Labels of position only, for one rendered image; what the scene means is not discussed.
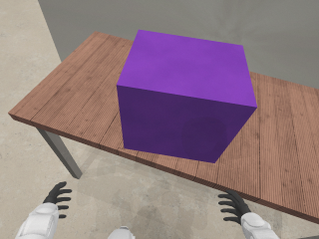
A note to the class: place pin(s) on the left robot thigh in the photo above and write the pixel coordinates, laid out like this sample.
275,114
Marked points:
122,234

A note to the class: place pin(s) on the carton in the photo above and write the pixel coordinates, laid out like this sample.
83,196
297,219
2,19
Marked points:
183,97

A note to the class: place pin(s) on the robot right hand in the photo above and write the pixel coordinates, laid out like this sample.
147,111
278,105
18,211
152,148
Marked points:
238,204

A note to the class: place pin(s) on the left robot forearm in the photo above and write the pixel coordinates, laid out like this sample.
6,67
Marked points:
41,223

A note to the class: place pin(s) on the right robot forearm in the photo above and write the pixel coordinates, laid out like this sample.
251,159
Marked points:
254,227

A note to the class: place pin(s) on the robot left hand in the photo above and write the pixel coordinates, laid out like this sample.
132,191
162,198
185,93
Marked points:
56,191

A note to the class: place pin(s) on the table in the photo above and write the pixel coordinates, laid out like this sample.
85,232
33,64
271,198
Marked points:
272,161

